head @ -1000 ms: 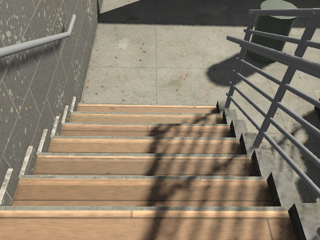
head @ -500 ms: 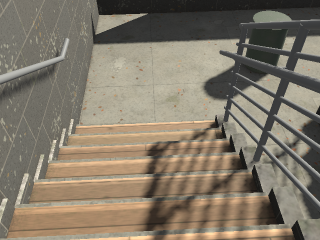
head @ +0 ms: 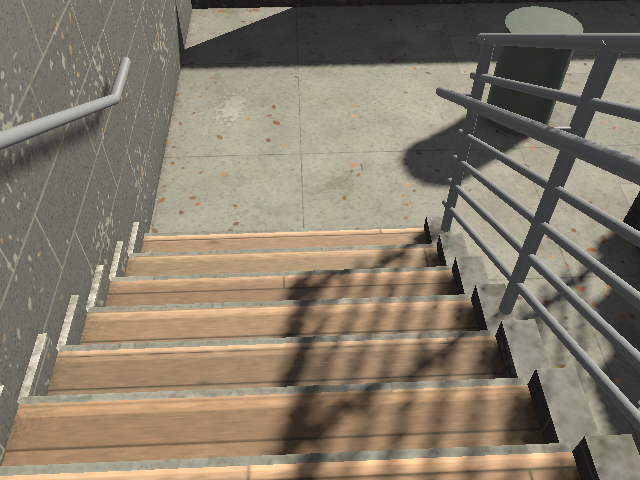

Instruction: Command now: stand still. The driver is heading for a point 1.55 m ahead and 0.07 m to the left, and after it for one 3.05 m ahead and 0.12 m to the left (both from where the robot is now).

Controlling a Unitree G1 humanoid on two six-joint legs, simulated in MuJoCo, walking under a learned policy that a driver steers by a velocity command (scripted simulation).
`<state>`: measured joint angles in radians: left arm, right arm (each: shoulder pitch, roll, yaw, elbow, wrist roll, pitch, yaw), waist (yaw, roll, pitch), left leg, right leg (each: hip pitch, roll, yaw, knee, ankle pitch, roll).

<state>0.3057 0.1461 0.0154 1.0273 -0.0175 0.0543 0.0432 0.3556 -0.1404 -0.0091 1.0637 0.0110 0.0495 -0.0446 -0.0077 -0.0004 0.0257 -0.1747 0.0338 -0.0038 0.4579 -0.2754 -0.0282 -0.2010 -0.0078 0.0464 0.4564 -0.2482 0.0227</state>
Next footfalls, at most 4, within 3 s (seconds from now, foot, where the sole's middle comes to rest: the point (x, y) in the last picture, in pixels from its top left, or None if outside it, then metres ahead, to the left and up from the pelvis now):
2.26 left None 0.31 0.07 -0.94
2.76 right None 0.60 -0.17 -1.10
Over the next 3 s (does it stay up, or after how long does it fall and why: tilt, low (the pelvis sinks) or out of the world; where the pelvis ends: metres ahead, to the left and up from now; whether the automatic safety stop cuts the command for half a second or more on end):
stays up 0.57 -0.09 -0.34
